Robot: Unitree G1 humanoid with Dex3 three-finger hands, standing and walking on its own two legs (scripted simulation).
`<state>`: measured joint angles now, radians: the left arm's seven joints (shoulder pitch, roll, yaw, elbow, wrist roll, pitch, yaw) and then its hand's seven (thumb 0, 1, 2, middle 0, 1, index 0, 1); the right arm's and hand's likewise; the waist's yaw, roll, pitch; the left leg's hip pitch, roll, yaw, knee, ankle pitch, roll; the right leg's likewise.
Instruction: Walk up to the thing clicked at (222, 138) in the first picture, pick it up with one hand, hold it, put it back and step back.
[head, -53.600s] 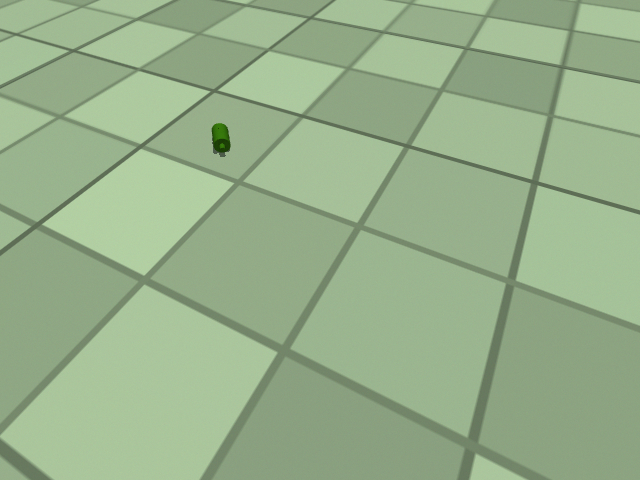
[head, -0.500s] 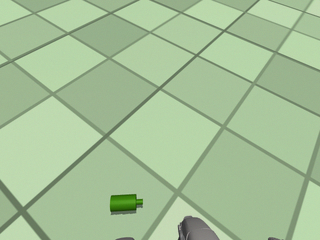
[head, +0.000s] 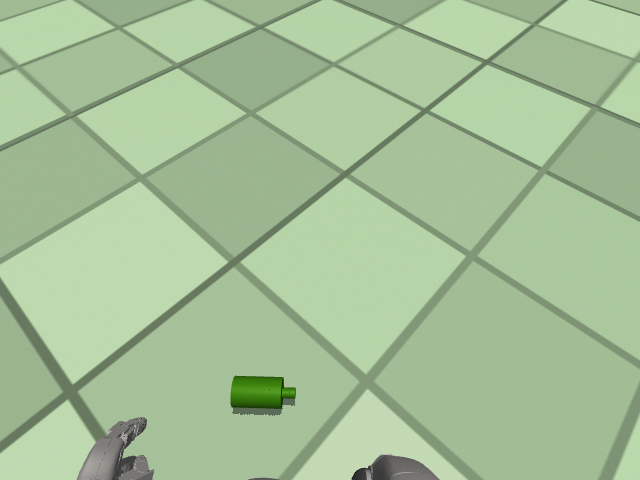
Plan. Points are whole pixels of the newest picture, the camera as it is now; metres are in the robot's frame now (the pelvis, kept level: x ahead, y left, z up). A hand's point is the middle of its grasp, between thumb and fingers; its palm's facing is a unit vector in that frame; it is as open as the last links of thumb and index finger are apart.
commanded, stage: walk up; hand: left
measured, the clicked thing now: (264, 392) +0.39 +0.18 -0.72
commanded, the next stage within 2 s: none
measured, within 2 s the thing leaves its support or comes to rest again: neither
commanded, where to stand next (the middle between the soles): +0.00 -0.02 m, yaw -2 degrees
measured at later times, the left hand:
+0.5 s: hand out of the picture +0.04 +0.25 -0.13, palm faces +0.00 -0.94 -0.35, open 7.3 cm
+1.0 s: hand out of the picture +0.08 +0.28 -0.15, palm faces -0.07 -0.92 -0.38, open 7.3 cm
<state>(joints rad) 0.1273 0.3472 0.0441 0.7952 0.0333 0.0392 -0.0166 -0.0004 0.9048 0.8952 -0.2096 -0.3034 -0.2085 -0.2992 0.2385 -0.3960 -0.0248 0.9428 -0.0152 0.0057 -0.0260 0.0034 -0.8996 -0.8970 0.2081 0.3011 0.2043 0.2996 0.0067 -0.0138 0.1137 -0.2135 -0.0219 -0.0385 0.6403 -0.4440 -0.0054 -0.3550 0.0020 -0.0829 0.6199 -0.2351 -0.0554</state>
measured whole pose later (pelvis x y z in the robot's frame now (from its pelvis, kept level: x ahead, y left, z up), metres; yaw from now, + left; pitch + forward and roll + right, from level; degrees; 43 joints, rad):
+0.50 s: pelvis -0.01 -0.01 +0.02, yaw -1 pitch -3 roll +0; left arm 0.17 0.34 0.01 1.09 0.01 -0.02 -0.02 0.00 0.91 0.90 -0.21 -0.30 -0.21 -0.30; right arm 0.10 -0.35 0.01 1.03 -0.01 -0.01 0.02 0.00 -0.90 -0.90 0.21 0.30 0.20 0.30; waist 0.03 0.03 0.04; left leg -0.10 -0.01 -0.02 0.40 -0.24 0.00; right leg -0.20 0.00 -0.01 0.39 -0.14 0.00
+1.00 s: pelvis -0.07 +0.03 +0.00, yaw +0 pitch -1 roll +0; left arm -0.02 0.39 0.04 0.97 0.03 0.04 0.01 0.00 0.91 0.90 -0.21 -0.30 -0.21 -0.30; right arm 0.14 -0.42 -0.07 1.01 -0.02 0.04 0.02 0.00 -0.90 -0.90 0.21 0.30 0.20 0.30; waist -0.04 -0.04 0.16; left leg -0.25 -0.02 -0.03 0.66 -0.41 0.02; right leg -0.43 -0.06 0.02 0.59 -0.14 0.01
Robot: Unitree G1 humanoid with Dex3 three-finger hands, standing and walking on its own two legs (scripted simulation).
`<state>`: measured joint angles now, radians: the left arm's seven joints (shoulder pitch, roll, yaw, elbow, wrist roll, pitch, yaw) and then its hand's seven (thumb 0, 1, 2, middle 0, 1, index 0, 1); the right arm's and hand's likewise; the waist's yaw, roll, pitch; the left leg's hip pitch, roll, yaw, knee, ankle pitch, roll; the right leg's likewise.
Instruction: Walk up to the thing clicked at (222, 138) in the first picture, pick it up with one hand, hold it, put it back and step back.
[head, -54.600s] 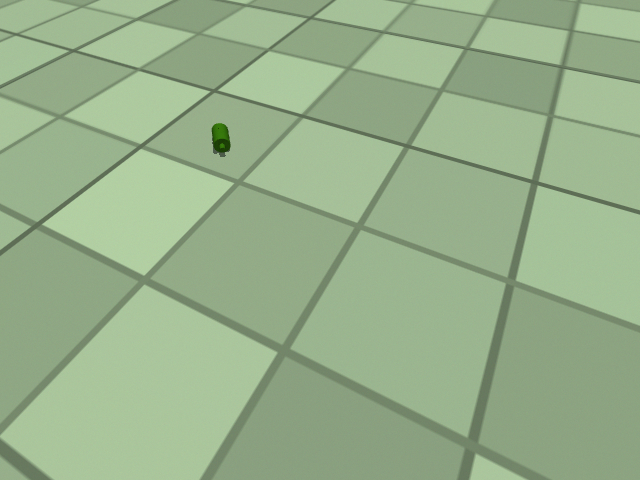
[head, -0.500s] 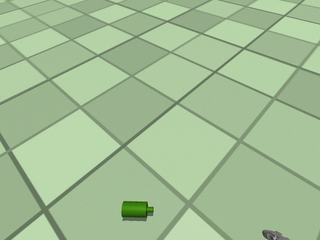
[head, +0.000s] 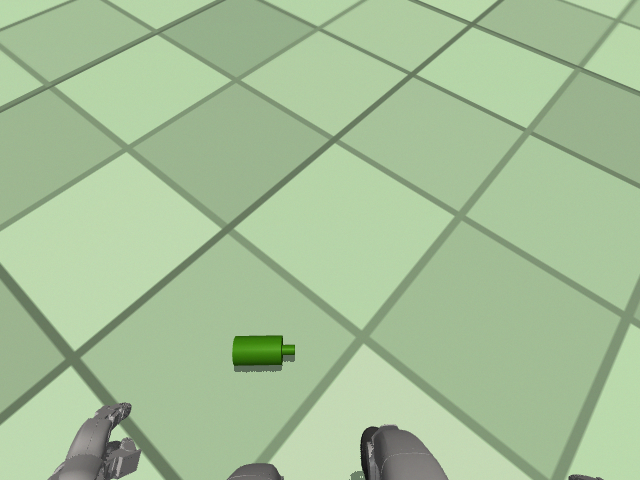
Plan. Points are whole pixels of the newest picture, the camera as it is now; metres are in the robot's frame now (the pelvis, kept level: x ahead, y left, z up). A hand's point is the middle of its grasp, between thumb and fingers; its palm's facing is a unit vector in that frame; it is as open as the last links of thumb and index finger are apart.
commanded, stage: walk up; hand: left
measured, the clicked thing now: (265, 350) +0.47 +0.15 -0.71
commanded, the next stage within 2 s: stand in 1.92 s
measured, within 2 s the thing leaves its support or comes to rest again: neither
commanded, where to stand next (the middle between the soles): +0.07 -0.05 m, yaw -2 degrees
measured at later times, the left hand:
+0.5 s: hand (153, 471) +0.14 +0.22 -0.13, palm faces -0.14 -0.90 -0.42, open 7.3 cm
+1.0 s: hand (135, 450) +0.17 +0.26 -0.16, palm faces -0.03 -0.91 -0.42, open 7.3 cm
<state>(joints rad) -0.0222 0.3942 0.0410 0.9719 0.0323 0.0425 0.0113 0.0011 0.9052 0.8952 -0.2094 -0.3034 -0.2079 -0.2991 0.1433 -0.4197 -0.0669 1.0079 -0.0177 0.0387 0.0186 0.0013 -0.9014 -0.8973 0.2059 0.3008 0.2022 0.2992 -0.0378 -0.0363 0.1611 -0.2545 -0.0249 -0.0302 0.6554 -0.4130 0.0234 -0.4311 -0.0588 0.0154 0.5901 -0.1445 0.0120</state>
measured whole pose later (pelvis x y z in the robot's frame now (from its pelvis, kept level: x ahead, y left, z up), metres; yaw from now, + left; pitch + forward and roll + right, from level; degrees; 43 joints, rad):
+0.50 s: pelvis +0.03 -0.05 +0.00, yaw -5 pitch -4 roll -1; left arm 0.21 0.41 0.07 0.96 0.03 -0.04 -0.04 0.00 0.91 0.90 -0.21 -0.30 -0.21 -0.30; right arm 0.34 -0.45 -0.07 0.93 -0.03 0.00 0.02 0.00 -0.90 -0.90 0.21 0.30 0.20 0.30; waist -0.05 0.05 0.11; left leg -0.17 0.09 -0.03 0.75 -0.47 0.02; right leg -0.28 0.01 -0.02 0.58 -0.22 0.00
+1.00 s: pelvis +0.04 -0.01 -0.01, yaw +0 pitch -2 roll +2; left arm 0.09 0.42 0.04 0.82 -0.01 0.02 0.05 0.00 0.90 0.90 -0.21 -0.30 -0.21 -0.30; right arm 0.18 -0.39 -0.06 0.84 -0.03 0.04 0.01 0.00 -0.90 -0.90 0.21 0.30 0.20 0.30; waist 0.00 -0.05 0.24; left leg -0.34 -0.06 -0.01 0.75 -0.38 0.01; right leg -0.44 -0.11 0.03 0.91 -0.44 0.00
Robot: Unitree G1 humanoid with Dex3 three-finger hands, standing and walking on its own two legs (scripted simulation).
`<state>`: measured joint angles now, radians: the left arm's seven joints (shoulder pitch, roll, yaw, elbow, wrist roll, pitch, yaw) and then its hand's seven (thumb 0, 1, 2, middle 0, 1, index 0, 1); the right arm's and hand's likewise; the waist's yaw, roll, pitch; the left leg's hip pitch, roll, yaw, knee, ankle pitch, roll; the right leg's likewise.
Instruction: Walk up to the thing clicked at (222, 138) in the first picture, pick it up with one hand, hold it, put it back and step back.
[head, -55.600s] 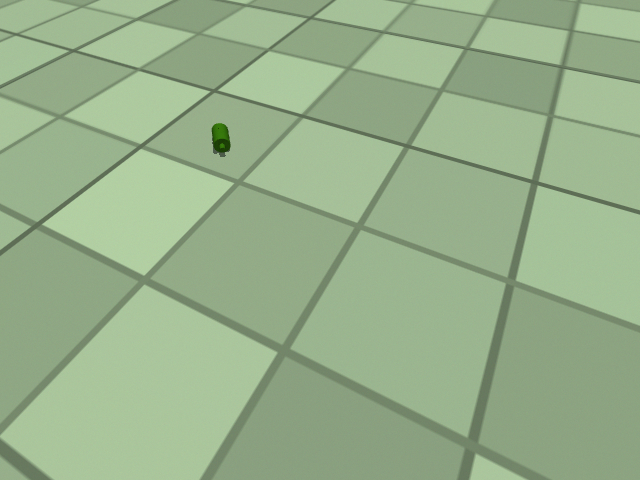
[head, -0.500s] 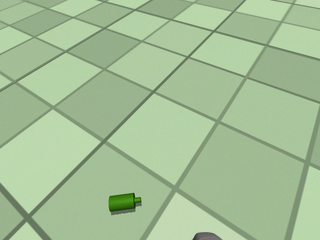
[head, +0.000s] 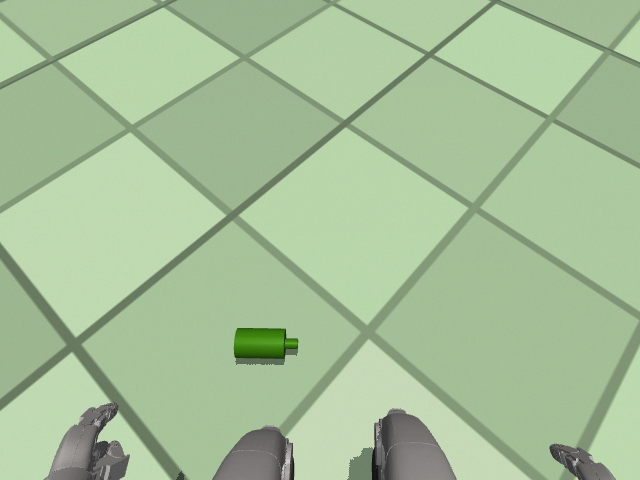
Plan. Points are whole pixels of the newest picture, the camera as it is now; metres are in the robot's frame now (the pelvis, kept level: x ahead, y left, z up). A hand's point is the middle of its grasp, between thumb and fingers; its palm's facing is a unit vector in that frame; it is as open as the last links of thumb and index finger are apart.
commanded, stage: walk up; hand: left
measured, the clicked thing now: (267, 343) +0.43 +0.16 -0.70
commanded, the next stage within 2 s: stand in 0.92 s
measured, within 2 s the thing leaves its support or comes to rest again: neither
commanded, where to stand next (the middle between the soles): +0.04 -0.04 m, yaw -1 degrees
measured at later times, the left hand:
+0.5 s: hand out of the picture +0.08 +0.24 -0.12, palm faces -0.08 -0.89 -0.45, open 7.3 cm
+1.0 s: hand out of the picture +0.04 +0.27 -0.13, palm faces +0.04 -0.92 -0.38, open 7.3 cm
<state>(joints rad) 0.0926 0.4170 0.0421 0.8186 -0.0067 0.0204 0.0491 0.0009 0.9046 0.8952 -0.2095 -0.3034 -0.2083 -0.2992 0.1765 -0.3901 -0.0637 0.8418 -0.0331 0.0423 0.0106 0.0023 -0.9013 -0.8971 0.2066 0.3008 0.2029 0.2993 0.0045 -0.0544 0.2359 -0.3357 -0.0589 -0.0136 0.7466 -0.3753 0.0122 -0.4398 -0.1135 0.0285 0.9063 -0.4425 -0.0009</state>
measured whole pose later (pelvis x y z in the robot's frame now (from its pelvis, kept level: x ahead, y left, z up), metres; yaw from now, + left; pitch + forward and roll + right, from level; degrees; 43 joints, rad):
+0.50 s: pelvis -0.01 -0.05 +0.01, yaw -3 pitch -4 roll -1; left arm 0.24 0.42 0.05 0.94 0.03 -0.04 -0.01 0.00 0.91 0.90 -0.21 -0.30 -0.20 -0.30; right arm 0.27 -0.44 -0.06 0.90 -0.01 0.03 0.00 0.00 -0.90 -0.90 0.21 0.30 0.20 0.30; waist -0.03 0.05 0.09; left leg -0.31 0.04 -0.09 0.77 -0.44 -0.01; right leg -0.29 0.01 -0.03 0.64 -0.27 -0.01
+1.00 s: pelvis -0.01 -0.01 +0.02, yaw +2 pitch -3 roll +0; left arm 0.24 0.41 0.04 0.95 0.00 0.02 0.00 0.00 0.91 0.90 -0.21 -0.30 -0.21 -0.30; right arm 0.26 -0.37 -0.04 0.97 -0.04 -0.01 0.02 0.00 -0.90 -0.90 0.21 0.30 0.20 0.30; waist 0.00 -0.04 0.06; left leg -0.24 -0.01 0.00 0.59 -0.30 0.01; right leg -0.33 -0.06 0.01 0.74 -0.44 -0.01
